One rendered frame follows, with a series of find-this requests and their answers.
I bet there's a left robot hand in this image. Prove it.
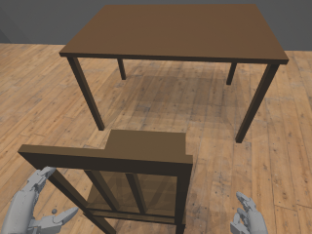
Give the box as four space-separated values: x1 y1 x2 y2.
0 166 79 234

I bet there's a right robot hand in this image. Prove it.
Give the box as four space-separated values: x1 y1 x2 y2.
230 191 268 234

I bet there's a table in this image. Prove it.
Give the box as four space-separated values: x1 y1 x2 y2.
58 4 289 143

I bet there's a chair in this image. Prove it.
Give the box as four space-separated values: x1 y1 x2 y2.
18 129 193 234

